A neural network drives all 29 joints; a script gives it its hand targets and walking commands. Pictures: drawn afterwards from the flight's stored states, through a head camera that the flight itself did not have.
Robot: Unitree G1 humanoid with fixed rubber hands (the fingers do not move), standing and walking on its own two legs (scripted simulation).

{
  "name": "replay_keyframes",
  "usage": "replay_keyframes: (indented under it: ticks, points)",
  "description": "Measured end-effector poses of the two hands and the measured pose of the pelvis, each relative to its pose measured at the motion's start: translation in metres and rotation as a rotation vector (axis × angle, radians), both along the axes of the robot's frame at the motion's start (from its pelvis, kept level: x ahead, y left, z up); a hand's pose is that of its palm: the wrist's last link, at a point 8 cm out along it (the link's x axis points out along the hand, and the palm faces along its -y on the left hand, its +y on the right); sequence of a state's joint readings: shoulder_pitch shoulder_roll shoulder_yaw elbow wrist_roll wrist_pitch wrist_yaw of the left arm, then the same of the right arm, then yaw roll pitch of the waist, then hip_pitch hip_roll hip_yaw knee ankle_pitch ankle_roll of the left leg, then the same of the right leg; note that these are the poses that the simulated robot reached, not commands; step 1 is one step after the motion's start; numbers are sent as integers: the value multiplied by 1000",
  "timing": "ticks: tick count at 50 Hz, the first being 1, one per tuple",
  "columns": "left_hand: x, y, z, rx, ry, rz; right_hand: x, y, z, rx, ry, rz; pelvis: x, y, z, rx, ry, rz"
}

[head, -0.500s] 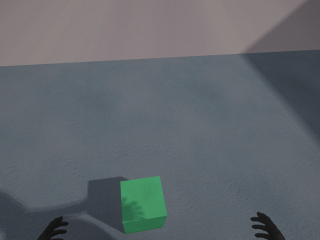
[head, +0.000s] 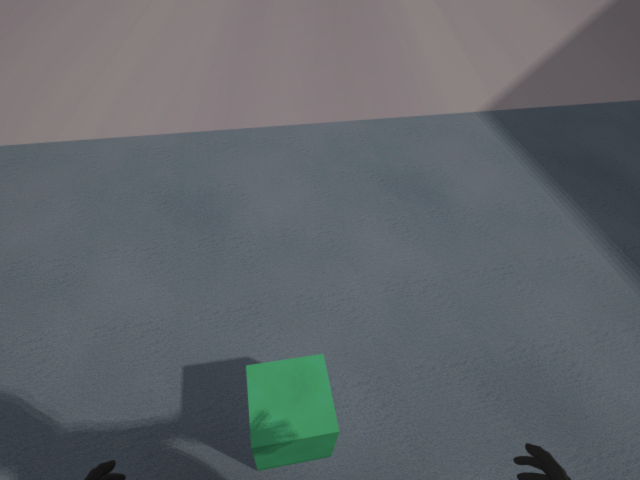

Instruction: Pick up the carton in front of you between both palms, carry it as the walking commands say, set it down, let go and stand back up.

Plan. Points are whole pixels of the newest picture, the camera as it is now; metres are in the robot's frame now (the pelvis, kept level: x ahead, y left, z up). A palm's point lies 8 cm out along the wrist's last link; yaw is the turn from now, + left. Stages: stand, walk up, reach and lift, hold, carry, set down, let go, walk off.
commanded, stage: stand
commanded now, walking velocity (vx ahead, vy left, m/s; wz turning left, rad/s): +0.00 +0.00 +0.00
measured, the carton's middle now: (290, 412) +0.39 +0.05 -0.65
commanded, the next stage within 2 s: none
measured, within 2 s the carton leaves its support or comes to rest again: neither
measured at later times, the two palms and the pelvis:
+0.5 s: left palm out of the picture +0.07 +0.30 -0.11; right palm out of the picture +0.08 -0.32 -0.09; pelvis -0.01 +0.00 +0.00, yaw +0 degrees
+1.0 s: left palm out of the picture +0.07 +0.31 -0.11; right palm out of the picture +0.09 -0.32 -0.09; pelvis -0.01 +0.00 +0.00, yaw +1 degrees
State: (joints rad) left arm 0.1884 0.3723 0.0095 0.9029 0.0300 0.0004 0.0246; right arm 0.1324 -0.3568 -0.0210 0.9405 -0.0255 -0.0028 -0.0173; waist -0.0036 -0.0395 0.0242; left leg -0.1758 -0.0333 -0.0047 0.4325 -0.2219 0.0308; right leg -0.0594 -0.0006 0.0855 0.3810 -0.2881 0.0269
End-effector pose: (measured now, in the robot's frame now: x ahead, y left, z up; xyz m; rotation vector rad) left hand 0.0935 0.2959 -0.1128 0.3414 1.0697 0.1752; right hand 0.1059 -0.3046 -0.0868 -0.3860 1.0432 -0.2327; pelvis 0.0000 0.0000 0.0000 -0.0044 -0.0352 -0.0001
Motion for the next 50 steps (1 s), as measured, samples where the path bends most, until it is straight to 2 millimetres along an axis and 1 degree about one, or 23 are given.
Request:
replay_keyframes:
  ticks: [11,21,50]
  points:
    - [-15,3,0,7,36,8,-15,-6,-2,0,35,-11,-7,-2,2,-1,-5,0]
    - [-22,5,0,13,55,14,-22,-9,-4,-1,56,-15,-10,-3,3,-1,-5,2]
    - [-24,10,3,22,70,33,-19,-13,-4,-4,70,-8,-11,-5,4,-1,-5,10]
